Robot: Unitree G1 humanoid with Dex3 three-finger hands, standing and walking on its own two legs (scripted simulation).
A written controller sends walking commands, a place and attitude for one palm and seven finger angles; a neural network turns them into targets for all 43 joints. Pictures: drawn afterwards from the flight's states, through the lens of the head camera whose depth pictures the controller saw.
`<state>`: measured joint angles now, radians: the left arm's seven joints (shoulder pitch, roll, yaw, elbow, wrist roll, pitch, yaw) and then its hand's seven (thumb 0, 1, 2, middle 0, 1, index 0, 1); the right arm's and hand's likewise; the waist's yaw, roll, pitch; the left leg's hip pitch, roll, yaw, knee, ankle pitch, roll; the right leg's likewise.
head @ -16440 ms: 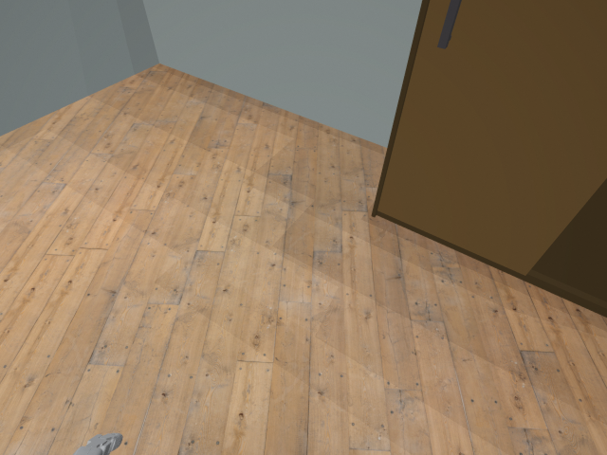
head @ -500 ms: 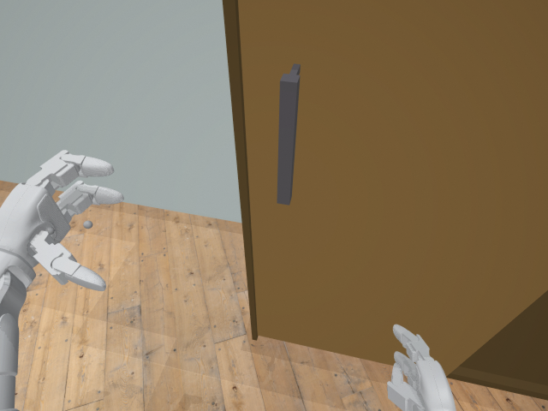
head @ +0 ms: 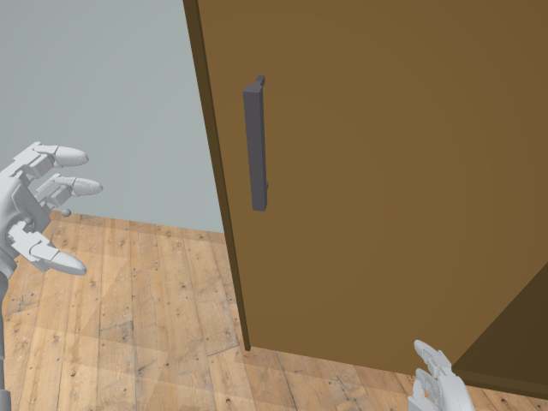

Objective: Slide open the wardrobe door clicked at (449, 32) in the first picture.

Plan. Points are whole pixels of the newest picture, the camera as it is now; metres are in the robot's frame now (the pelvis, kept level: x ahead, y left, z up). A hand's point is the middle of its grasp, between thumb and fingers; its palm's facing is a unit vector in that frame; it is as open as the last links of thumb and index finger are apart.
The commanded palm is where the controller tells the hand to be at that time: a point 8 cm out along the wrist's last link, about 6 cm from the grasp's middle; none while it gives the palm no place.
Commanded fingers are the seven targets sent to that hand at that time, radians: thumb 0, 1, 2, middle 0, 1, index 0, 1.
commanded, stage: raise the hand with hooked fingers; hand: left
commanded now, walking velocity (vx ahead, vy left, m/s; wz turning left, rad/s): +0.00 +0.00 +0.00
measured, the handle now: (259, 148) +0.48 +0.08 +0.16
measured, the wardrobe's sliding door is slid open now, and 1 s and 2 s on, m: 0.00 0.00 0.00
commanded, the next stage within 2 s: move the hooked fingers beside the handle in 0.08 s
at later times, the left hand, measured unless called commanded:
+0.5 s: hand (121, 210) +0.31 +0.24 +0.18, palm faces -0.08 -0.99 -0.09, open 14.0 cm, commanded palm +0.28 +0.29 +0.19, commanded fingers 0.00 -0.50 0.30 -0.30 -1.20 -0.30 -1.20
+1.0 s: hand (151, 186) +0.35 +0.21 +0.18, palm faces -0.07 -1.00 -0.03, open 14.0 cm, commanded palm +0.32 +0.26 +0.18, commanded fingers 0.00 -0.50 0.30 -0.30 -1.20 -0.30 -1.20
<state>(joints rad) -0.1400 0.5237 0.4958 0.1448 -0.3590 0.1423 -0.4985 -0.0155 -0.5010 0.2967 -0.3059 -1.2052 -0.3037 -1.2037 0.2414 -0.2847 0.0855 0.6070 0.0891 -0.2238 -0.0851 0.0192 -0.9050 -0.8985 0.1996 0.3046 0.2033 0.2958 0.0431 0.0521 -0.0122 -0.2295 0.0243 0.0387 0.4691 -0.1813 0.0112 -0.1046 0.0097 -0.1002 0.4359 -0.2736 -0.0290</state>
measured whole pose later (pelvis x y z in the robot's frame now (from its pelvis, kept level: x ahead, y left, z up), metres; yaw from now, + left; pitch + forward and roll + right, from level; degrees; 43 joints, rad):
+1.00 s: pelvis +0.01 +0.01 +0.00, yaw -1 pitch -2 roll +0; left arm -0.33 0.39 0.29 0.22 -0.29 0.20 -0.35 -0.02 -0.50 0.30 -0.30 -1.21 -0.30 -1.20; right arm 0.19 -0.25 0.09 0.62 0.09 -0.14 -0.09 0.02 -0.91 -0.90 0.20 0.30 0.20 0.30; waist 0.02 0.04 -0.02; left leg -0.24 0.01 0.06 0.46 -0.19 0.02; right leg -0.14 -0.01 -0.08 0.45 -0.29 -0.02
